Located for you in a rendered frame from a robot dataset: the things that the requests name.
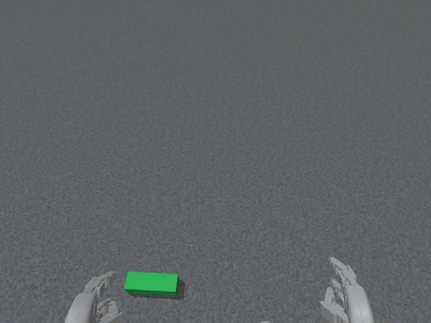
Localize right robot hand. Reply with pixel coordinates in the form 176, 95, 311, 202
320, 256, 374, 323

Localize left robot hand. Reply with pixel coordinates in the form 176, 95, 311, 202
64, 271, 122, 323

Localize carton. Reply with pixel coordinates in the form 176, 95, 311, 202
124, 271, 179, 296

